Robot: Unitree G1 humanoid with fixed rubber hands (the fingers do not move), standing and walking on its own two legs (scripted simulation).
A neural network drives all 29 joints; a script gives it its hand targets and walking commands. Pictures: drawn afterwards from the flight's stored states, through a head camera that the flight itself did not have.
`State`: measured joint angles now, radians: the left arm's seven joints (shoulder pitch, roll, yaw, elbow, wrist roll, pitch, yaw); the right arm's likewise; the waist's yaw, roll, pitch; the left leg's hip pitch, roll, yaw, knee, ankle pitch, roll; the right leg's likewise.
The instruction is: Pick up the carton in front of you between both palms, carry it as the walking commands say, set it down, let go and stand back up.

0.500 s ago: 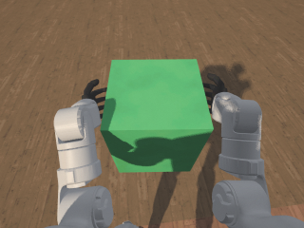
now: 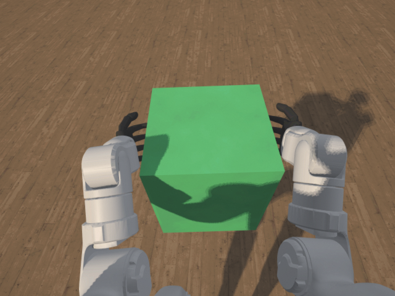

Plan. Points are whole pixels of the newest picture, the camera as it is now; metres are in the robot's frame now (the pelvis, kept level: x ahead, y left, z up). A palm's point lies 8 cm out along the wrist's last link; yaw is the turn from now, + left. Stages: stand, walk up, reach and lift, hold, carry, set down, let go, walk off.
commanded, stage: carry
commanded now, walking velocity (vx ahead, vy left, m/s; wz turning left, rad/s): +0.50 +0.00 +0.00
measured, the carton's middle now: (207, 164) +0.35 +0.02 +0.06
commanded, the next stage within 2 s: none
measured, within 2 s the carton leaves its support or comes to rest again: neither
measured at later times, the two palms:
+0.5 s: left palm (155, 78) +0.64 +0.18 +0.08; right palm (262, 80) +0.62 -0.12 +0.09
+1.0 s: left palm (177, 27) +0.88 +0.13 +0.12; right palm (266, 26) +0.89 -0.17 +0.11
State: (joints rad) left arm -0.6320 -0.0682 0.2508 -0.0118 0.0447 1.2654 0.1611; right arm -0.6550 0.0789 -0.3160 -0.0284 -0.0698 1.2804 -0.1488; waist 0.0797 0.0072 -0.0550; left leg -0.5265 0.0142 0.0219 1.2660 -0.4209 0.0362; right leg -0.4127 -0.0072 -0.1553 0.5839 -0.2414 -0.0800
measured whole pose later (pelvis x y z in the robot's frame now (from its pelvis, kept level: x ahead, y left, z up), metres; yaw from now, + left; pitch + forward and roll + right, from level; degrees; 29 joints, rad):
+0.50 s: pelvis +0.33 +0.04 +0.02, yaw -3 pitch +6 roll -1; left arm -0.28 -0.16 0.20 -0.20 0.08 1.12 0.13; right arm -0.27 0.15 -0.20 -0.20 -0.08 1.09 -0.11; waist -0.02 0.00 -0.04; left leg -0.28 0.02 0.20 0.35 -0.18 0.08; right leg -0.55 -0.06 -0.06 0.97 -0.32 0.01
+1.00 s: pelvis +0.63 -0.02 +0.02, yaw +0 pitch +3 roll +1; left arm -0.07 -0.13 0.07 -0.44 0.07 1.24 0.12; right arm -0.10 0.13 -0.08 -0.44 -0.09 1.25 -0.11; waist 0.02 0.02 -0.11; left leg -0.47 0.08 0.10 0.71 -0.33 -0.03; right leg -0.25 -0.03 -0.23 0.37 -0.17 -0.07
